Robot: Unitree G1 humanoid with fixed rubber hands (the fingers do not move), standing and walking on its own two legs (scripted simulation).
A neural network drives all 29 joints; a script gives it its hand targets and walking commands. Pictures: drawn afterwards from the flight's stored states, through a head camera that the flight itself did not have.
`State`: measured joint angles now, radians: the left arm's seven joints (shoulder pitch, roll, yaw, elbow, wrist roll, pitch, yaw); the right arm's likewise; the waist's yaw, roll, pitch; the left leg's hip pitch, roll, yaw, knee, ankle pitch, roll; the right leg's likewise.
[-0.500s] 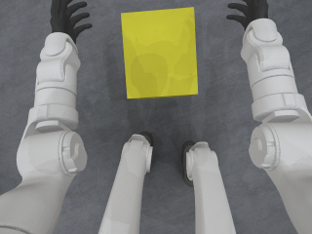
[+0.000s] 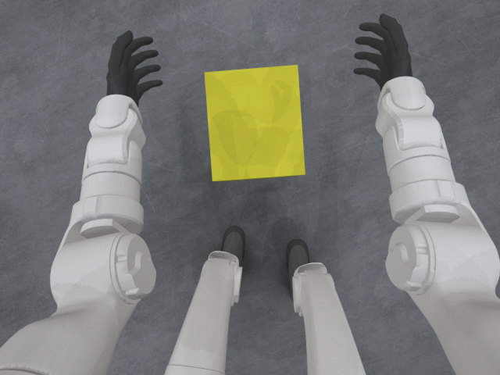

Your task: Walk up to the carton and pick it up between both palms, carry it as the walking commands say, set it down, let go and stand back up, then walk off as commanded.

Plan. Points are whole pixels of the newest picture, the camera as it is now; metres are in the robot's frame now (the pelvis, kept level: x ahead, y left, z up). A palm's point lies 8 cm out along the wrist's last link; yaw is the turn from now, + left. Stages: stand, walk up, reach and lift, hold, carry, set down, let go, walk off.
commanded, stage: let go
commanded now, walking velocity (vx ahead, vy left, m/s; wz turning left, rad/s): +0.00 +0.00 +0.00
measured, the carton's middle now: (255, 133) +0.49 +0.06 -0.53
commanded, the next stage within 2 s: stand in 1.26 s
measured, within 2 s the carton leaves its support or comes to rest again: neither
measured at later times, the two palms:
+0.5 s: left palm (63, 213) +0.31 +0.25 -0.01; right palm (476, 199) +0.36 -0.19 -0.02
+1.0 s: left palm (57, 296) +0.24 +0.22 +0.03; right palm out of the picture +0.25 -0.25 +0.03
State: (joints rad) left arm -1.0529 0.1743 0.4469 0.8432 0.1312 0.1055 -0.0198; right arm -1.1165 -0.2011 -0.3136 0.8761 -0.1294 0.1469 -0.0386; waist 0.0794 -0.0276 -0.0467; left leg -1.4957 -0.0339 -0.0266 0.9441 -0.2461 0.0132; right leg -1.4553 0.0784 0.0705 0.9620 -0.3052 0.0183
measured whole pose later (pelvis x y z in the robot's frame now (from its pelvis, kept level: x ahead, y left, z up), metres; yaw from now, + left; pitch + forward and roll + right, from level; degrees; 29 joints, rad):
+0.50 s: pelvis +0.05 +0.00 +0.08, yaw +2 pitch +24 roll +0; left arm -0.17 0.19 0.15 0.55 0.04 0.04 -0.10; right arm -0.24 -0.14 -0.15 0.57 -0.08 0.07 -0.02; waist 0.05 -0.01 -0.06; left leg -0.81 -0.05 -0.05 0.62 -0.23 0.01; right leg -0.77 0.04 0.07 0.64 -0.29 0.00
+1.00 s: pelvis +0.08 -0.02 +0.10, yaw +2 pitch -1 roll +1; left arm 0.23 0.23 0.03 0.42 0.00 0.10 -0.08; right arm 0.23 -0.21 -0.04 0.43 0.01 0.09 0.06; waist 0.00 -0.02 0.06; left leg -0.16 -0.03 -0.05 0.42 -0.25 0.00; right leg -0.12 0.05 0.06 0.44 -0.30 -0.03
